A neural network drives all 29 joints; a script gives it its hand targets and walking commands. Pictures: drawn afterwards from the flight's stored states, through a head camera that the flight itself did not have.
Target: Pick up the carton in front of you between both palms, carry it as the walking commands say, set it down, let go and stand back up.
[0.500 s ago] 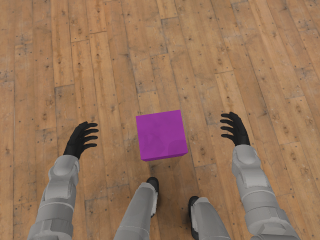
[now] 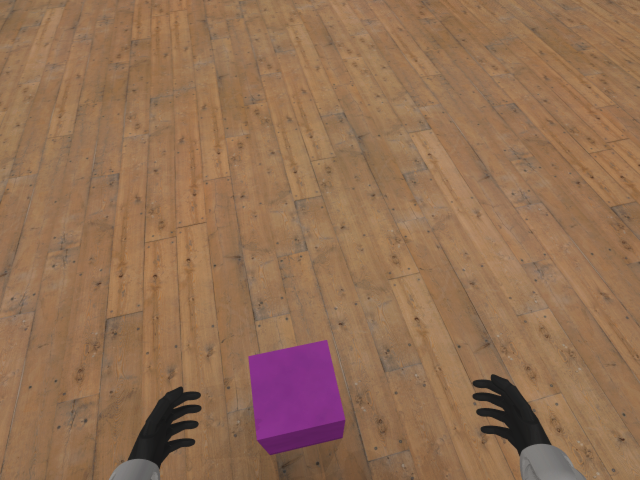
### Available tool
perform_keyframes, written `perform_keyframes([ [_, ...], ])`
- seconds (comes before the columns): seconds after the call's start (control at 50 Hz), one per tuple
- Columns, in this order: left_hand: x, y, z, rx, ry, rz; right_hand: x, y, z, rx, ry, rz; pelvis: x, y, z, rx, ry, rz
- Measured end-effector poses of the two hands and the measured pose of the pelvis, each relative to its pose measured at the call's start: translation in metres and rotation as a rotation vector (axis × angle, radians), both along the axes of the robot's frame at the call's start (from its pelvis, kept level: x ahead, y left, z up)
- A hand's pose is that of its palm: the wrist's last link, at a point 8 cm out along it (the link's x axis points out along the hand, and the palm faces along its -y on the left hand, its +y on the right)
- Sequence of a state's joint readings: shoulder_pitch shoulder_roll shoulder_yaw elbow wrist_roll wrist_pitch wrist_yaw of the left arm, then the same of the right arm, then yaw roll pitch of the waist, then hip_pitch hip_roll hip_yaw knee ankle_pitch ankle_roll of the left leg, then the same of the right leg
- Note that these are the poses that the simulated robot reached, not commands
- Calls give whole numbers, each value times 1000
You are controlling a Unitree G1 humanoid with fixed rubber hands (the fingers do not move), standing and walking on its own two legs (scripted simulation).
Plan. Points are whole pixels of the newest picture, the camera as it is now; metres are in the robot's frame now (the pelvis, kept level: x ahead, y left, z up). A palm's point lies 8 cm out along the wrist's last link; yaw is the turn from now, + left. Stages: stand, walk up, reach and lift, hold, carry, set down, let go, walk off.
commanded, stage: let go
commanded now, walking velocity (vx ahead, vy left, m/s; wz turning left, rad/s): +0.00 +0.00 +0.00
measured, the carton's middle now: (297, 399) +0.36 +0.10 -0.65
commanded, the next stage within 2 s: stand in 0.40 s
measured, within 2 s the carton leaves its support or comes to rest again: neither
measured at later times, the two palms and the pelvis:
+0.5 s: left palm (117, 462) +0.15 +0.28 -0.08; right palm (533, 457) +0.15 -0.23 -0.08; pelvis +0.00 +0.02 -0.01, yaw +0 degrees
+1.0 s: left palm out of the picture +0.13 +0.32 -0.11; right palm out of the picture +0.11 -0.26 -0.09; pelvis +0.01 +0.04 +0.00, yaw -2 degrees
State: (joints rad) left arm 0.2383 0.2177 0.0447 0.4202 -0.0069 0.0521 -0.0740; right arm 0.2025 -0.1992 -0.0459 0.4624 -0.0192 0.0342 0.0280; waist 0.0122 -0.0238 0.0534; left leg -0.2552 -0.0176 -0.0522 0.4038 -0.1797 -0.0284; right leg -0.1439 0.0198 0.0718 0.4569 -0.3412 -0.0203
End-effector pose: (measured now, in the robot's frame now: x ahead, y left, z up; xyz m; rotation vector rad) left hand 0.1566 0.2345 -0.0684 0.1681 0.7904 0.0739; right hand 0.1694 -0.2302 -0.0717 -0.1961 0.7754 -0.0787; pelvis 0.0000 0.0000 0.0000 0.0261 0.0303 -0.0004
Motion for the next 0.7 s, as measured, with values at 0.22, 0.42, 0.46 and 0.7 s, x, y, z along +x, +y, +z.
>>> perform_keyframes([
  [0.22,11,-12,-1,1,3,-16,-7,-12,7,14,8,-12,4,-9,0,3,-64,-5],
  [0.42,2,21,-1,66,30,43,-4,9,1,-15,9,-8,5,8,-3,-5,-51,4],
  [0.46,-1,32,-6,94,29,45,-9,5,-5,-72,49,2,3,12,-4,-12,-43,0],
  [0.7,-23,77,-37,157,145,14,-44,-35,-6,-224,174,-104,7,31,-6,-27,-28,-24],
])
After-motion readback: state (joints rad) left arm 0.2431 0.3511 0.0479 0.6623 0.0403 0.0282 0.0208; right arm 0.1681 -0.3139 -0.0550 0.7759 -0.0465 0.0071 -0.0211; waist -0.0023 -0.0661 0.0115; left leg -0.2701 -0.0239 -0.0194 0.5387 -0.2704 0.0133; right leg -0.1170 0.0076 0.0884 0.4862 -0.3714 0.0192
